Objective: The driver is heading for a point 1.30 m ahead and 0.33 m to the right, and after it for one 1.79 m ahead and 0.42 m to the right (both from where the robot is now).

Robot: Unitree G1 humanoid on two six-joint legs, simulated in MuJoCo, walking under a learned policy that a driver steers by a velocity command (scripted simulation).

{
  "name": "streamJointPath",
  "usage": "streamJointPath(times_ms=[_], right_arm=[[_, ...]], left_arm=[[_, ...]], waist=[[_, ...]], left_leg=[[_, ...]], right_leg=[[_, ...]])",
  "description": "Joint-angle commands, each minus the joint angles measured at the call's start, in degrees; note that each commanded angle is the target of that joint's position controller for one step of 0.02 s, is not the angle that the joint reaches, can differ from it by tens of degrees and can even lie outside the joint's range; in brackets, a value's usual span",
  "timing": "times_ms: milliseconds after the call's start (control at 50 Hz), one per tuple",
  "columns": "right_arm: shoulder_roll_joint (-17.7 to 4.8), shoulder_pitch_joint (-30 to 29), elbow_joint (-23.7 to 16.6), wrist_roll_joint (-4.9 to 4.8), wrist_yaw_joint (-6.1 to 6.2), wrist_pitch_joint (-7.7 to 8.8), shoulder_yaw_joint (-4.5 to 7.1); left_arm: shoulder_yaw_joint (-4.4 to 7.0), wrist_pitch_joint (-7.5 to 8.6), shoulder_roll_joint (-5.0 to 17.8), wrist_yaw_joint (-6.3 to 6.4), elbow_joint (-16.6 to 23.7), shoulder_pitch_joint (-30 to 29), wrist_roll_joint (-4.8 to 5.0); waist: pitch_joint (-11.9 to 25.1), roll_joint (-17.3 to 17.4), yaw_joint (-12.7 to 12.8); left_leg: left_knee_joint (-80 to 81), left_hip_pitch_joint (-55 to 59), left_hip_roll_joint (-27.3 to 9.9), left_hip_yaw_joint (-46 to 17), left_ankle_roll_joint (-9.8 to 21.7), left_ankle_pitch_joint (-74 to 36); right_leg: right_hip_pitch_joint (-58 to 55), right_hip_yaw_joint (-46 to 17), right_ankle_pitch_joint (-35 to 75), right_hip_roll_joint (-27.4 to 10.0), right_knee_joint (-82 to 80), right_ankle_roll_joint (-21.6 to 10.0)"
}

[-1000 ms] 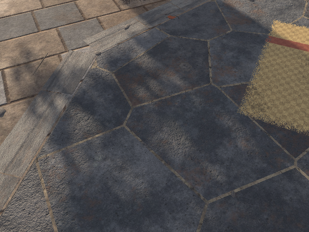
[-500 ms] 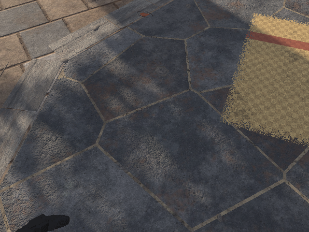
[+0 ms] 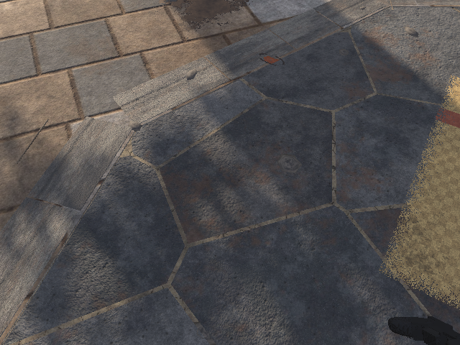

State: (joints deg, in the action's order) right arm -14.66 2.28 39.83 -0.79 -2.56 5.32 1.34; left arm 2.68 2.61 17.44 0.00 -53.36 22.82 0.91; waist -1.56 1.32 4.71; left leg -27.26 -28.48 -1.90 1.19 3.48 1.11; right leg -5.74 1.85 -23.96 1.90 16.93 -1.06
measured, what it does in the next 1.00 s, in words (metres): walks ahead, turning right: right foot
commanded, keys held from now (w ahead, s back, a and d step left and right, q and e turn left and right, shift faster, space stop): w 0.06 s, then w+e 0.80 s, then w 0.14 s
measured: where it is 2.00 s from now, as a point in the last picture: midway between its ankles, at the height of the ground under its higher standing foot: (358, 181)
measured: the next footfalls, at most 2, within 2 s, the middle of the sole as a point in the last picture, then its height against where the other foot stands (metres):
right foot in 0.54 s outside the picture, level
left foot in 1.04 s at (283, 238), level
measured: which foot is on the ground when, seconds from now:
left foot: down 0.00-0.56, up 0.58-1.00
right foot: down 0.00-0.02, up 0.04-0.52, down 0.54-1.00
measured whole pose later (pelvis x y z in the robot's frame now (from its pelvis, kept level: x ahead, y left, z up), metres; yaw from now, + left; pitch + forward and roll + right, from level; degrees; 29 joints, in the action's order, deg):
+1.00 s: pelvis +0.57 -0.10 +0.01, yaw -27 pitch +2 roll +0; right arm -16.0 1.7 40.1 0.0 -1.6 6.4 2.3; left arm 4.0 2.3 16.6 0.9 -43.8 20.9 1.1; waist -1.0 2.6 4.8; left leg -28.0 -31.2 -0.9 -3.3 -1.4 -2.4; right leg 2.5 -10.8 -20.9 6.6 22.2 -4.6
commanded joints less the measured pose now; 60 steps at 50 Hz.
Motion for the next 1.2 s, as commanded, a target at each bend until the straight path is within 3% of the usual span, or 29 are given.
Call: streamJointPath(times_ms=[20, 40, 60, 80, 100, 120, 180, 240, 340, 440, 500, 540, 560, 580, 600, 620, 640, 680, 740, 860, 980, 1020, 1040, 1060, 1080, 1100, 1120, 1160, 1200], right_arm=[[-15.46, 23.06, 2.0, 0.66, 1.31, 0.11, 5.47], [-17.92, 23.97, 3.21, 0.77, 0.86, 0.0, 5.84], [-11.47, 22.96, 2.48, 0.27, 0.87, 0.01, 4.25], [-9.67, 18.53, 1.91, 0.5, 1.15, 0.05, 3.6], [-8.92, 14.8, 1.47, 0.8, 1.23, 0.12, 3.33], [-7.37, 12.34, 1.37, 1.09, 1.16, 0.32, 3.01], [-6.33, 10.49, 2.53, 1.41, 1.06, 1.59, 2.95], [-7.73, 10.84, 4.18, 1.78, 1.62, 2.03, 3.5], [-9.39, 11.72, 5.54, 1.45, 2.71, 1.48, 3.78], [-11.19, 15.66, 7.91, 0.11, 3.3, -0.79, 4.63], [-13.28, 13.86, 7.18, -0.11, 4.1, -2.45, 5.34], [-12.86, 12.73, 6.2, -0.03, 4.73, -3.29, 4.97], [-7.95, 16.0, 4.12, 1.51, 4.54, -2.52, 3.38], [-3.82, 17.79, 2.16, 1.44, 3.57, -0.24, 1.62], [-9.16, 11.47, 1.21, -0.67, 2.52, 1.74, 2.78], [-9.71, 8.32, 0.06, -1.74, 2.13, 2.82, 2.78], [-9.14, 7.74, 0.4, -0.72, 2.55, 3.24, 2.78], [-10.02, 8.78, 0.87, 1.08, 2.88, 2.21, 3.59], [-7.95, 8.94, 0.24, 1.79, 3.01, 0.57, 3.33], [-5.23, -3.16, -3.49, 1.22, 2.46, 0.84, 2.23], [-7.39, -5.65, -4.62, 0.69, 0.68, 2.4, 2.72], [-8.82, -0.43, -3.49, 0.83, 0.95, 2.79, 3.5], [-10.59, 5.93, -1.97, 1.27, 1.27, 3.03, 4.39], [-13.37, 15.26, -1.04, 2.0, 1.61, 3.02, 5.07], [-17.23, 21.44, 1.79, 1.88, 1.18, 2.29, 6.42], [-11.88, 21.77, 2.11, -0.09, 0.78, 2.09, 5.12], [-8.94, 18.32, 1.58, -0.24, 0.99, 1.79, 4.24], [-7.38, 13.03, 1.07, 0.95, 1.1, 1.03, 3.37], [-6.18, 12.2, 1.35, 1.41, 1.15, 1.21, 2.78]], left_arm=[[0.43, 0.11, 6.32, 0.62, 4.74, -1.2, -1.84], [-1.41, 1.51, -0.66, -0.15, 4.88, 6.53, -1.0], [0.04, 2.74, 6.56, -0.55, 4.5, 1.31, 0.48], [0.8, 3.44, 8.7, -0.81, 6.25, -4.06, 2.06], [0.63, 3.6, 7.88, -0.53, 6.61, -6.66, 1.94], [0.92, 3.24, 7.28, -0.4, 6.57, -7.61, 1.11], [0.78, 0.94, 4.06, -0.28, 5.37, -4.03, 1.01], [0.77, -0.07, 3.15, 0.01, 7.14, -7.58, 0.68], [0.17, 0.79, 1.5, -1.44, 10.17, -16.02, 0.04], [0.15, 0.78, 1.69, -3.18, 14.76, -22.56, 0.17], [1.63, 0.34, 4.27, -3.81, 15.58, -18.32, 0.28], [4.85, -0.08, 9.57, -2.88, 11.99, -2.4, 0.6], [6.66, -0.69, 15.55, -1.52, 11.03, 3.39, 0.66], [6.31, 0.02, 17.18, -1.81, 13.03, 0.77, 0.63], [4.86, 0.65, 12.04, -2.07, 13.42, 0.48, 0.29], [4.25, 1.18, 9.71, -2.01, 13.42, -1.55, 0.11], [3.83, 1.42, 8.36, -2.0, 13.9, -5.26, 0.22], [2.91, 1.47, 5.85, -1.63, 15.69, -9.68, -0.66], [3.43, 1.7, 7.43, -0.76, 15.73, -8.74, -0.26], [3.79, 0.64, 8.61, 0.93, 14.16, -3.94, 0.37], [3.35, 0.0, 7.39, 1.29, 11.4, 0.13, 0.08], [3.42, -0.33, 7.62, 1.22, 11.39, -1.19, -0.02], [2.89, -0.34, 6.37, 1.0, 11.81, -2.08, -0.25], [1.9, -0.26, 4.5, 0.96, 13.14, -2.52, -1.11], [0.79, 0.45, 0.47, 0.81, 12.9, 6.52, 0.37], [1.08, 0.96, 4.63, 0.79, 12.16, 5.26, 0.82], [1.95, 1.15, 7.68, 0.64, 13.25, -1.77, 1.16], [1.84, 1.7, 6.51, 0.47, 15.31, -8.9, -0.31], [1.79, 1.64, 4.71, 0.08, 15.01, -7.45, -0.38]], waist=[[18.4, 1.81, -13.27], [24.63, 16.73, -8.15], [20.79, 9.19, -11.08], [12.07, 6.44, -10.61], [7.65, 1.36, -8.93], [4.24, 0.57, -7.47], [2.62, 2.83, -4.3], [-0.58, 2.01, -4.31], [-2.55, 1.16, -7.14], [-3.97, 0.71, -8.77], [0.54, 3.36, -4.87], [9.13, 1.7, 3.68], [14.84, -9.5, 2.97], [22.16, -15.53, -1.11], [19.69, -8.71, 2.3], [12.31, -6.16, 1.47], [7.48, -1.14, -1.34], [4.63, -2.86, -4.76], [3.62, -2.97, -5.61], [1.28, -5.6, -1.1], [0.36, -7.27, -0.13], [1.89, -8.59, -3.25], [6.63, -7.66, -6.47], [15.35, -2.97, -10.45], [21.99, 14.93, -7.68], [18.93, 12.13, -9.02], [10.07, 6.16, -10.07], [1.66, 0.29, -7.8], [1.91, 3.37, -5.51]], left_leg=[[-2.77, 36.69, -10.03, -11.77, 6.94, -0.79], [4.64, 53.23, -21.15, -40.04, 16.0, 12.92], [8.84, 50.84, -19.52, -40.75, 13.59, 19.09], [10.1, 43.21, -18.2, -31.05, 11.22, 15.98], [11.71, 35.23, -16.18, -24.54, 10.02, 9.36], [13.66, 29.4, -14.1, -19.41, 9.31, 4.78], [18.55, 21.59, -12.06, -10.79, 8.95, -0.4], [20.98, 20.13, -11.86, -4.5, 8.9, -4.32], [22.31, 21.62, -9.75, 4.98, 6.36, -5.6], [17.58, 33.62, -13.93, 7.42, 5.18, -12.12], [6.31, 36.81, -14.33, 9.56, 3.16, -36.45], [-16.36, 28.1, -10.68, 11.65, 0.0, -37.07], [-36.55, 8.25, -5.28, 11.79, -3.17, -7.61], [-51.71, -9.46, 6.21, -0.25, -5.07, 33.3], [-53.76, -16.1, 2.51, -7.9, -3.56, 30.86], [-50.37, -17.49, 0.02, -6.94, -2.18, 25.74], [-44.59, -14.96, -2.53, -6.47, -2.07, 21.58], [-38.46, -7.84, -4.71, -6.56, -3.03, 17.4], [-31.71, -6.13, -4.35, -5.0, -5.79, 13.72], [-8.1, -2.96, 0.16, -3.87, -7.69, -5.53], [-0.26, -2.15, 0.73, -4.53, -3.98, -2.69], [2.11, 4.28, 2.08, -2.52, -1.36, 1.29], [2.48, 14.5, 1.1, -2.79, 0.88, -0.81], [0.12, 30.15, -7.35, -11.98, 4.86, -1.74], [3.83, 49.95, -19.04, -37.55, 14.8, 9.42], [9.26, 49.44, -20.43, -45.78, 14.07, 22.51], [10.46, 42.13, -18.29, -37.76, 11.57, 24.03], [13.08, 28.72, -13.73, -26.55, 9.93, 12.67], [15.1, 24.01, -10.64, -20.85, 9.19, 4.35]], right_leg=[[16.49, -0.83, 35.63, -8.69, 35.47, -4.26], [38.8, -3.84, -7.08, 2.4, 52.62, -1.26], [45.08, -10.1, -9.1, -0.69, 57.56, -2.02], [47.88, -9.04, -4.06, -3.35, 57.44, -2.68], [46.06, -7.62, 1.02, -6.14, 54.94, -2.31], [44.46, -7.48, 4.33, -7.77, 51.6, -1.68], [38.72, -8.0, 8.5, -9.57, 48.45, -0.11], [43.39, -9.13, 14.55, -9.62, 42.91, 1.41], [41.59, -4.17, 29.51, -8.16, 25.11, 1.23], [45.82, -1.44, 24.45, -7.04, 18.38, -1.46], [37.68, 3.1, 15.53, -2.37, 18.58, -4.66], [14.79, 2.69, 16.98, 1.64, 14.64, -8.48], [-4.45, -18.33, 14.68, -10.41, 13.51, -14.53], [-16.5, -49.87, 5.59, -20.92, 3.21, -24.38], [-15.79, -46.63, 3.79, -20.19, -0.22, -21.32], [-8.58, -37.83, 7.05, -18.21, -0.37, -18.84], [0.19, -31.33, 13.1, -15.49, -0.51, -16.79], [10.5, -25.14, 23.07, -12.36, -2.54, -15.68], [16.03, -20.48, 31.06, -10.57, -4.28, -16.26], [19.15, -16.52, 24.66, -6.0, -3.15, -11.55], [8.7, -22.34, 25.31, -11.43, 2.76, -10.42], [6.81, -22.27, 36.4, -11.09, 7.68, -9.2], [8.31, -20.07, 42.03, -8.12, 15.45, -7.77], [16.09, -16.67, 33.39, -4.64, 30.31, -5.79], [38.06, -11.16, 1.26, 4.83, 50.31, -1.03], [46.45, -14.1, -8.61, 2.61, 56.88, -0.91], [49.37, -13.61, -4.07, 0.02, 58.56, -0.97], [47.8, -9.28, 2.94, -4.36, 52.86, -0.69], [42.86, -8.06, 5.62, -6.63, 47.79, -0.27]])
